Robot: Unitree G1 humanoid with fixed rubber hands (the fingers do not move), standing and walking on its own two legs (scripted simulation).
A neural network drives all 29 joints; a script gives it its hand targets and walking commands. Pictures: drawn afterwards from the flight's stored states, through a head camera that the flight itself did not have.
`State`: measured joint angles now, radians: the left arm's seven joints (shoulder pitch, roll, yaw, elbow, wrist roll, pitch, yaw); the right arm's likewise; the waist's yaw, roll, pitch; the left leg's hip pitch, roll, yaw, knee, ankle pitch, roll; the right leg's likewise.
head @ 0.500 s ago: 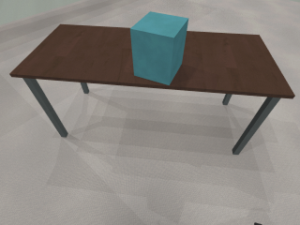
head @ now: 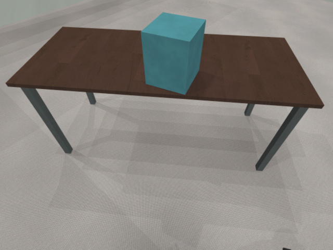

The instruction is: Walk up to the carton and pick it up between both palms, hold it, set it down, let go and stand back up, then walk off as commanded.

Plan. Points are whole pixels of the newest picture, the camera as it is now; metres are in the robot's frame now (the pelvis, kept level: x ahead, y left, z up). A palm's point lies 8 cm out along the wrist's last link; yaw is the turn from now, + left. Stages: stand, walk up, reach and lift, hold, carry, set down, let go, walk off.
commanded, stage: stand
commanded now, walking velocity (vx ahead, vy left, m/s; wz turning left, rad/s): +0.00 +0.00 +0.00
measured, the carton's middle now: (174, 53) +0.90 -0.05 -0.01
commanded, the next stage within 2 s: none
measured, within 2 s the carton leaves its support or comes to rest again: neither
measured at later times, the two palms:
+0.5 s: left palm out of the picture +0.10 +0.30 -0.11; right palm out of the picture +0.09 -0.30 -0.11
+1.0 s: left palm out of the picture +0.11 +0.31 -0.11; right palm out of the picture +0.09 -0.30 -0.11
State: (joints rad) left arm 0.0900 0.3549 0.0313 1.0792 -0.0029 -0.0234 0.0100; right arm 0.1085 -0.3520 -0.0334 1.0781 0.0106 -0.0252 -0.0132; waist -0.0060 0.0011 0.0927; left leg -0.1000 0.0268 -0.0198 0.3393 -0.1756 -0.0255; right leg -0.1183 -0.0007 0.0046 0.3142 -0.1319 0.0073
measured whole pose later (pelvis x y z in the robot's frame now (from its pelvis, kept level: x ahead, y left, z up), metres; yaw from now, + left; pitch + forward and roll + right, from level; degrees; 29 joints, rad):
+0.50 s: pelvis +0.02 +0.00 +0.00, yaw +0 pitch -4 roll +0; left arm 0.09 0.35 0.03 1.08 0.00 -0.02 0.02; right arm 0.12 -0.35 -0.03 1.08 0.01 -0.03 -0.02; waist -0.01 0.00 0.08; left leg -0.08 0.02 -0.02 0.33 -0.19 -0.02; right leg -0.10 0.00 0.00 0.31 -0.15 0.01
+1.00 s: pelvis +0.02 +0.00 +0.00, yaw +0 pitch -3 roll +0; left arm 0.10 0.35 0.03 1.08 0.00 -0.02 0.02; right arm 0.13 -0.35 -0.04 1.08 0.01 -0.03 -0.02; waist -0.01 0.00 0.08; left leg -0.06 0.02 -0.02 0.33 -0.20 -0.02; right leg -0.08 -0.01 0.00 0.31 -0.17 0.01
